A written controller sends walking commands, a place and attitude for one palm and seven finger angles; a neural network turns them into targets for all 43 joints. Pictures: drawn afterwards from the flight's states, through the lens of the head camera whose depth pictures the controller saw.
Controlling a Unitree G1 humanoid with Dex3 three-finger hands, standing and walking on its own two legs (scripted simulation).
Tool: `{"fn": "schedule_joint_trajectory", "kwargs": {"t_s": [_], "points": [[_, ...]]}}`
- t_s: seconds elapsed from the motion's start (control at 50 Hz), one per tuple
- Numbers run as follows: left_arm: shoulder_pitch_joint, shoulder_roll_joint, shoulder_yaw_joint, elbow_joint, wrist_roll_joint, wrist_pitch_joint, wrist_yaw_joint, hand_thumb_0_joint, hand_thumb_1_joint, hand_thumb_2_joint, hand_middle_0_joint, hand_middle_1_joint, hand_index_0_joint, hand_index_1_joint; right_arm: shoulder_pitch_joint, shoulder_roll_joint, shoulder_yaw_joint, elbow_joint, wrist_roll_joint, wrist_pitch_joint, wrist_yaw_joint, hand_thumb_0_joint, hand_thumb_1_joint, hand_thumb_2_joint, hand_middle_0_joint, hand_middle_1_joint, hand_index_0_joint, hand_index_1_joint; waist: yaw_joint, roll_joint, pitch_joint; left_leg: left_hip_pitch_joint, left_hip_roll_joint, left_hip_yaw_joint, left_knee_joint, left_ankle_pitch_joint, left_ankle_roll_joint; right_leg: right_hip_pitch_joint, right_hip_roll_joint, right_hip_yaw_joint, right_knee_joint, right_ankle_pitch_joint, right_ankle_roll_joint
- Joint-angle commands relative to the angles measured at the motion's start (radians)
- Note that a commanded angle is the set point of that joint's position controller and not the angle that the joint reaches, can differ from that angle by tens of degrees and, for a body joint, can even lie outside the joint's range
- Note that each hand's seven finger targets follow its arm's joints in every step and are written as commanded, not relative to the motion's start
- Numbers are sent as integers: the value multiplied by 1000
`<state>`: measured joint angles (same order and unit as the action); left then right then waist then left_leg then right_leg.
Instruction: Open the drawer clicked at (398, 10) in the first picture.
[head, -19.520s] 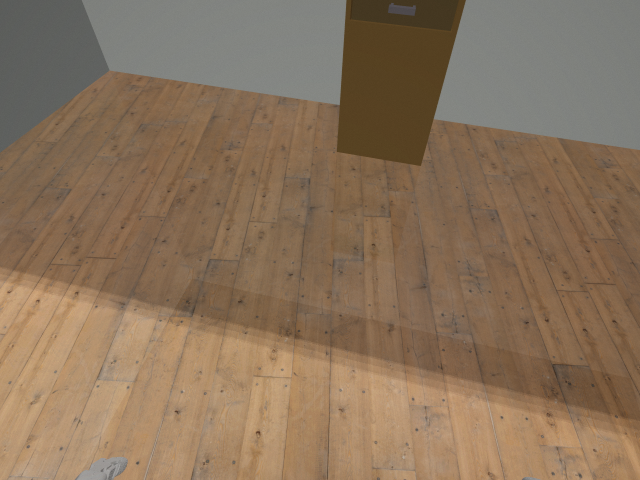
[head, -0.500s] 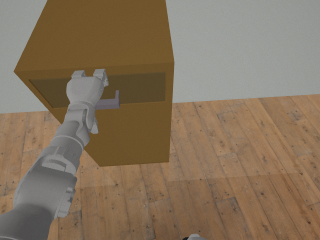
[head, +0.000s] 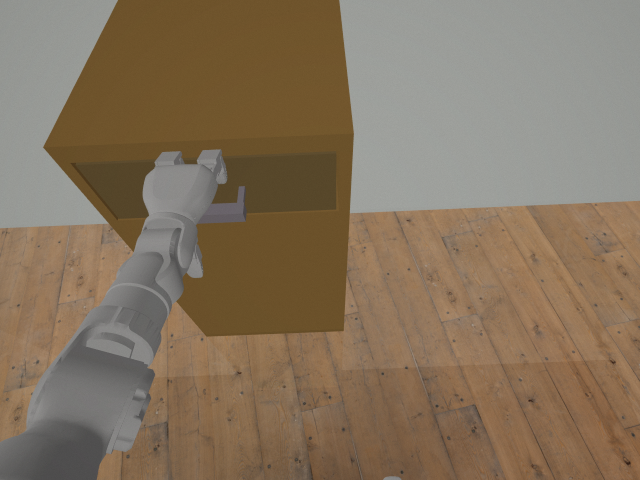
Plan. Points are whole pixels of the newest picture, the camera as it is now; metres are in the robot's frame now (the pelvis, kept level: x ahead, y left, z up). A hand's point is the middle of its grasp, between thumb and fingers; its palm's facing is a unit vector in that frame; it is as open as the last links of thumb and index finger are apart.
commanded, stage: re-aim the fingers above the handle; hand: left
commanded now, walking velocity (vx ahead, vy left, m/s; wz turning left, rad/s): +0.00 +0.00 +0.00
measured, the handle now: (215, 203) +0.53 +0.17 -0.03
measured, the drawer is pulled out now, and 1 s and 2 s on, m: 0.00 0.00 0.00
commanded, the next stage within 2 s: lower the fingers behind the handle in 0.22 s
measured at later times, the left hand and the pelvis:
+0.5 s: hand (198, 218) +0.46 +0.17 +0.02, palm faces -0.06 +0.01 -1.00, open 13.9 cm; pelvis -0.01 +0.00 +0.00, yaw +0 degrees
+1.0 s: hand (202, 227) +0.47 +0.18 -0.02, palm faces -0.06 -0.01 -1.00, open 13.9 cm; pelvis -0.01 +0.01 -0.02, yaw -1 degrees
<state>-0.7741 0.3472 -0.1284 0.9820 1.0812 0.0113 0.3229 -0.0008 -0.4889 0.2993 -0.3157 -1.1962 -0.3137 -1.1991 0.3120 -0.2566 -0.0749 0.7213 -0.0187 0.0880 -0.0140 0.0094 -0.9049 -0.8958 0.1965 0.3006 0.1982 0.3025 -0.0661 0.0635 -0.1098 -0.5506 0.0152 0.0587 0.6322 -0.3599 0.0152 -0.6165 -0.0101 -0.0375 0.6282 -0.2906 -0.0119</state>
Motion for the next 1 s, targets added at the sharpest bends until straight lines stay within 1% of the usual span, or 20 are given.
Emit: {"fn": "schedule_joint_trajectory", "kwargs": {"t_s": [0.0, 0.02, 0.06, 0.1, 0.16, 0.2, 0.22, 0.24, 0.3, 0.38, 0.4, 0.44, 0.46, 0.52, 0.58, 0.7, 0.86, 0.9, 0.94, 0.98], "points": [[-465, 209, 88, -223, 5, -24, 62, 0, -500, 300, -300, -1200, -300, -1200, 96, -131, -44, -57, -1, -17, -17, 0, -900, -900, 200, 300, 200, 300, -23, -54, -444, 196, -40, -27, -7, 508, 20, 278, 48, 11, -19, 433, -19], [-477, 199, 75, -199, 8, -17, 71, 0, -500, 300, -300, -1200, -300, -1200, 88, -130, -39, -55, -2, -18, -18, 0, -900, -900, 200, 300, 200, 300, -31, -57, -413, 172, -43, -22, -14, 471, 21, 272, 47, 12, -24, 422, -19], [-476, 231, 105, -186, 16, -5, 87, 0, -500, 300, -300, -1200, -300, -1200, 79, -130, -38, -54, -2, -19, -19, 0, -900, -900, 200, 300, 200, 300, -18, -53, -420, 150, -48, -18, -16, 453, 20, 288, 45, 16, -22, 416, -23], [-479, 205, 78, -148, 19, 20, 96, 0, -500, 300, -300, -1200, -300, -1200, 73, -128, -32, -54, 0, -20, -18, 0, -900, -900, 200, 300, 200, 300, -26, -54, -383, 133, -47, -14, -26, 415, 19, 268, 44, 12, -26, 390, -21], [-473, 234, 104, -153, 10, 33, 86, 0, -500, 300, -300, -1200, -300, -1200, 65, -132, -33, -65, 1, -21, -20, 0, -900, -900, 200, 300, 200, 300, -14, -65, -444, 135, -51, -7, -28, 418, 22, 325, 43, 22, -27, 415, -20], [-442, 215, 81, -112, 9, 41, 69, 0, -500, 300, -300, -1200, -300, -1200, 66, -132, -31, -68, 7, -20, -25, 0, -900, -900, 200, 300, 200, 300, -22, -96, -403, 117, -49, -5, -37, 383, 23, 314, 42, 19, -35, 395, -15], [-457, 186, 54, -109, 4, 40, 60, 0, -500, 300, -300, -1200, -300, -1200, 65, -134, -30, -69, 9, -24, -27, 0, -900, -900, 200, 300, 200, 300, -35, -107, -378, 115, -48, -3, -43, 357, 25, 299, 41, 22, -47, 376, -12], [-451, 206, 68, -94, 1, 37, 52, 0, -500, 300, -300, -1200, -300, -1200, 68, -137, -28, -68, 13, -26, -29, 0, -900, -900, 200, 300, 200, 300, -31, -111, -360, 106, -49, -3, -47, 334, 26, 294, 41, 22, -52, 354, -13], [-490, 219, 68, -130, 2, 2, 39, 0, -500, 300, -300, -1200, -300, -1200, 78, -137, -30, -73, 11, -34, -38, 0, -900, -900, 200, 300, 200, 300, -37, -94, -392, 117, -51, -6, -41, 328, 28, 294, 39, 30, -50, 345, -12], [-457, 220, 78, -85, 8, -29, 51, 0, -500, 300, -300, -1200, -300, -1200, 95, -135, -32, -62, 6, -46, -38, 0, -900, -900, 200, 300, 200, 300, -41, -93, -364, 82, -52, -6, -23, 310, 27, 257, 38, 31, -38, 330, -13], [-476, 259, 104, -93, 15, -33, 60, 0, -500, 300, -300, -1200, -300, -1200, 96, -142, -30, -57, 7, -48, -39, 0, -900, -900, 200, 300, 200, 300, -42, -104, -361, 64, -51, -10, -18, 294, 27, 243, 39, 33, -31, 314, -13], [-499, 222, 74, -93, 22, -35, 79, 0, -500, 300, -300, -1200, -300, -1200, 101, -135, -32, -57, 3, -56, -35, 0, -900, -900, 200, 300, 200, 300, -46, -62, -375, 67, -53, -9, -9, 290, 25, 219, 40, 33, -25, 299, -15], [-516, 245, 96, -99, 26, -37, 87, 0, -500, 300, -300, -1200, -300, -1200, 103, -136, -33, -55, 4, -57, -33, 0, -900, -900, 200, 300, 200, 300, -43, -57, -391, 66, -54, -12, -2, 301, 25, 219, 42, 31, -17, 301, -19], [-541, 237, 87, -86, 32, -27, 109, 0, -500, 300, -300, -1200, -300, -1200, 119, -137, -36, -47, -2, -61, -30, 0, -900, -900, 200, 300, 200, 300, -59, -45, -424, 65, -51, -16, 22, 318, 24, 193, 44, 29, 5, 315, -17], [-547, 253, 107, -83, 28, -24, 115, 0, -500, 300, -300, -1200, -300, -1200, 138, -140, -41, -37, -7, -62, -25, 0, -900, -900, 200, 300, 200, 300, -57, -40, -486, 72, -49, -22, 45, 363, 24, 199, 46, 28, 29, 351, -17], [-522, 222, 92, -57, 28, -10, 114, 0, -500, 300, -300, -1200, -300, -1200, 152, -143, -44, -27, -10, -58, -16, 0, -900, -900, 200, 300, 200, 300, -61, -42, -475, 58, -41, -30, 66, 392, 22, 159, 50, 19, 47, 358, -17], [-492, 243, 118, -71, 34, -15, 127, 0, -500, 300, -300, -1200, -300, -1200, 150, -143, -42, -30, -18, -55, -11, 0, -900, -900, 200, 300, 200, 300, -52, -29, -494, 31, -40, -26, 93, 402, 23, 151, 51, 21, 71, 370, -19], [-462, 272, 140, -48, 33, -12, 128, 0, -500, 300, -300, -1200, -300, -1200, 157, -148, -41, -23, -19, -51, -10, 0, -900, -900, 200, 300, 200, 300, -48, -46, -481, 12, -37, -30, 99, 387, 22, 139, 51, 18, 83, 355, -17], [-470, 232, 109, -63, 33, -18, 130, 0, -500, 300, -300, -1200, -300, -1200, 158, -142, -43, -28, -17, -55, -7, 0, -900, -900, 200, 300, 200, 300, -56, -35, -481, 15, -37, -30, 104, 379, 22, 122, 52, 18, 81, 343, -18], [-472, 238, 114, -40, 35, -20, 134, 0, -500, 300, -300, -1200, -300, -1200, 165, -146, -44, -19, -18, -55, -8, 0, -900, -900, 200, 300, 200, 300, -68, -48, -463, 7, -34, -38, 115, 373, 23, 92, 52, 14, 89, 326, -17]]}}
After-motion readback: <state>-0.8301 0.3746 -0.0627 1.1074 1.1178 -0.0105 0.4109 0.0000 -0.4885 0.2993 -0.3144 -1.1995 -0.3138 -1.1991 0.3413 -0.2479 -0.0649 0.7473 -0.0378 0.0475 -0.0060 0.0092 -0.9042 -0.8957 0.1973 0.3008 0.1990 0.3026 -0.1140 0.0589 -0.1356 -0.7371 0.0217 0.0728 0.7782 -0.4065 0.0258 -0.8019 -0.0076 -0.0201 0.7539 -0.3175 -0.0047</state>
